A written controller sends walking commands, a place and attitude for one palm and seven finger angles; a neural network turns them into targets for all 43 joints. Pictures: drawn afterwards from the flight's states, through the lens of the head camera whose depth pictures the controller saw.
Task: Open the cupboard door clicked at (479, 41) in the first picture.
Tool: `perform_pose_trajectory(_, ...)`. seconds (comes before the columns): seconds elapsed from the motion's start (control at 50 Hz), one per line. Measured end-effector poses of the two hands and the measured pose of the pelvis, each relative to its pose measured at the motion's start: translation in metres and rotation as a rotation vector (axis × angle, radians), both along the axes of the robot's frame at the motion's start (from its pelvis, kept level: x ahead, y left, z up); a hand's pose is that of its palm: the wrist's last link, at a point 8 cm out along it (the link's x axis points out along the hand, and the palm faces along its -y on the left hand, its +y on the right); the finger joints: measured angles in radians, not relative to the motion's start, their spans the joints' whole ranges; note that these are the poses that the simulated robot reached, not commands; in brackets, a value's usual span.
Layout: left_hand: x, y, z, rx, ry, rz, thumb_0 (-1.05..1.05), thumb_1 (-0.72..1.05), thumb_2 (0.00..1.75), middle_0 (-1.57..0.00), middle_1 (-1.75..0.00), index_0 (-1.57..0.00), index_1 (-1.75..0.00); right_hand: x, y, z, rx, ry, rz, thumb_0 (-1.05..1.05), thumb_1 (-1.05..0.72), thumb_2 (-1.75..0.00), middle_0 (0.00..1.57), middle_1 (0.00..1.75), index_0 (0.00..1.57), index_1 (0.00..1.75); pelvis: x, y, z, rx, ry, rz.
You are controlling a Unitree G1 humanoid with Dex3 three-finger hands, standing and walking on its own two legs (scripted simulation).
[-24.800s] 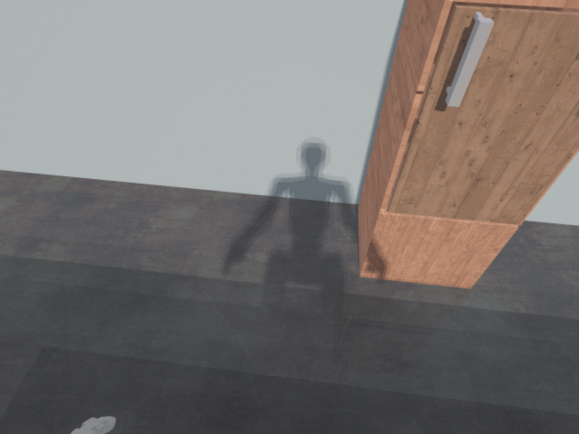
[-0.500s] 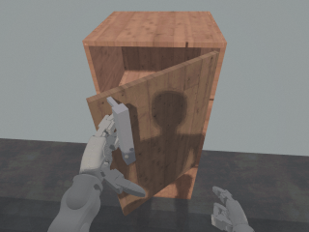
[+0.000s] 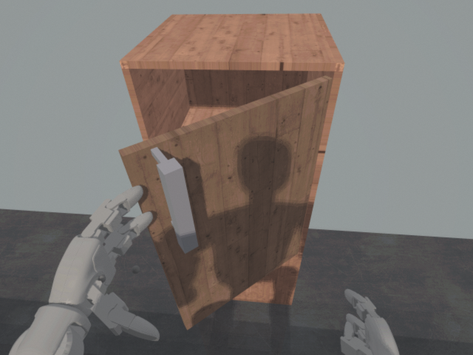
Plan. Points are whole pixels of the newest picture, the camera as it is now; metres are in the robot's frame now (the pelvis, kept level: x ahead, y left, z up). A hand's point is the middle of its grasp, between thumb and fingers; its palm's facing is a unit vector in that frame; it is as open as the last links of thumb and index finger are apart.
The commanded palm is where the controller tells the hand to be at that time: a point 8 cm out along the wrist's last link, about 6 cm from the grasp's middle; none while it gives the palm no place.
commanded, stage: slide the hand sideways off the handle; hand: left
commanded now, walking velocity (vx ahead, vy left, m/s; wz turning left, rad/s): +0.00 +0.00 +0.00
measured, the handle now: (173, 201) +0.29 +0.13 +0.16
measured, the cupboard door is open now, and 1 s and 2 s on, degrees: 41 41 41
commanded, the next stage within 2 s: draw the hand back to the body in 0.20 s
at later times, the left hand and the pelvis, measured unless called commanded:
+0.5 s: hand (93, 279) +0.17 +0.20 +0.15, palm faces +0.02 -1.00 -0.09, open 16.3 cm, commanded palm +0.12 +0.25 +0.17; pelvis -0.01 +0.03 +0.00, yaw +1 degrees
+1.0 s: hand (65, 273) +0.17 +0.24 +0.16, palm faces +0.33 -0.88 -0.33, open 14.9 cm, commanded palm +0.12 +0.28 +0.17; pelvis +0.00 +0.02 +0.00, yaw +0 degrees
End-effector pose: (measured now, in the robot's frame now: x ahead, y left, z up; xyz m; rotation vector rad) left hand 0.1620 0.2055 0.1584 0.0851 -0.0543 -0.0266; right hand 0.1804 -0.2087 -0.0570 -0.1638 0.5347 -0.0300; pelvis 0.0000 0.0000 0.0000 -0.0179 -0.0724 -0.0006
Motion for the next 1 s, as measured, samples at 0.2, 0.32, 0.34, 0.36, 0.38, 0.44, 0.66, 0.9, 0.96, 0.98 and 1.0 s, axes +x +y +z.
perform_pose_trajectory(0.2,-0.023,0.043,-0.006,0.01,0.002,0.105,-0.01,-0.5,0.3,-0.19,-0.32,-0.17,-0.31,-0.003,0.005,0.004,-0.018,-0.05,0.013,0.01,-0.9,-0.9,0.21,0.3,0.2,0.3,-0.002,0.008,-0.001,-0.01,-0.005,0.01)
perform_pose_trajectory(0.32,-0.025,0.046,-0.008,-0.013,-0.022,0.067,-0.01,-0.51,0.3,-0.16,-0.31,-0.16,-0.31,0.003,0.019,0.014,-0.025,-0.115,0.044,0.02,-0.9,-0.9,0.21,0.3,0.2,0.3,-0.005,0.017,-0.001,-0.012,-0.011,0.018)
perform_pose_trajectory(0.34,-0.024,0.045,-0.008,-0.015,-0.025,0.06,-0.01,-0.51,0.3,-0.16,-0.31,-0.16,-0.3,0.004,0.022,0.015,-0.023,-0.125,0.049,0.02,-0.9,-0.9,0.21,0.3,0.2,0.3,-0.005,0.018,-0.001,-0.012,-0.012,0.018)
perform_pose_trajectory(0.36,-0.023,0.045,-0.007,-0.015,-0.027,0.054,-0.01,-0.51,0.3,-0.16,-0.3,-0.16,-0.3,0.005,0.025,0.017,-0.021,-0.134,0.054,0.02,-0.9,-0.9,0.21,0.3,0.2,0.3,-0.005,0.02,-0.001,-0.011,-0.012,0.017)
perform_pose_trajectory(0.38,-0.022,0.044,-0.007,-0.014,-0.03,0.049,-0.01,-0.51,0.3,-0.16,-0.3,-0.16,-0.3,0.006,0.028,0.018,-0.017,-0.141,0.059,0.02,-0.9,-0.9,0.21,0.3,0.2,0.3,-0.005,0.021,-0.001,-0.01,-0.012,0.017)
perform_pose_trajectory(0.44,-0.02,0.044,-0.004,-0.006,-0.037,0.04,-0.01,-0.51,0.3,-0.15,-0.3,-0.16,-0.3,0.009,0.037,0.021,-0.006,-0.156,0.072,0.01,-0.9,-0.9,0.21,0.3,0.2,0.3,-0.006,0.025,-0.001,-0.007,-0.011,0.014)
perform_pose_trajectory(0.66,-0.02,0.059,0.0,0.011,-0.017,0.074,-0.01,-0.5,0.3,-0.15,-0.3,-0.16,-0.3,0.011,0.054,0.018,0.014,-0.121,0.093,0.01,-0.9,-0.9,0.21,0.3,0.2,0.3,-0.005,0.03,0.0,-0.006,-0.008,0.011)
perform_pose_trajectory(0.9,-0.025,0.073,0.01,0.205,-0.066,0.24,-0.01,-0.4,0.35,-0.16,-0.3,-0.16,-0.3,0.005,0.035,0.013,-0.025,-0.088,0.053,0.01,-0.9,-0.9,0.21,0.3,0.2,0.3,-0.004,0.025,0.001,-0.005,-0.005,0.004)
perform_pose_trajectory(0.96,-0.03,0.074,0.012,0.258,-0.093,0.318,-0.01,-0.32,0.38,-0.16,-0.3,-0.16,-0.3,0.0,0.028,0.009,-0.038,-0.05,0.035,0.01,-0.9,-0.9,0.21,0.3,0.2,0.3,-0.004,0.023,0.003,-0.004,-0.007,-0.001)
perform_pose_trajectory(0.98,-0.031,0.074,0.012,0.268,-0.099,0.334,-0.01,-0.29,0.4,-0.16,-0.3,-0.17,-0.3,-0.002,0.026,0.006,-0.043,-0.035,0.031,0.01,-0.9,-0.9,0.21,0.3,0.2,0.3,-0.004,0.022,0.003,-0.003,-0.008,-0.001)
perform_pose_trajectory(1.0,-0.031,0.074,0.012,0.276,-0.104,0.347,-0.01,-0.26,0.41,-0.16,-0.3,-0.17,-0.3,-0.004,0.023,0.004,-0.048,-0.019,0.027,0.01,-0.9,-0.9,0.21,0.3,0.2,0.3,-0.004,0.022,0.004,-0.002,-0.009,-0.001)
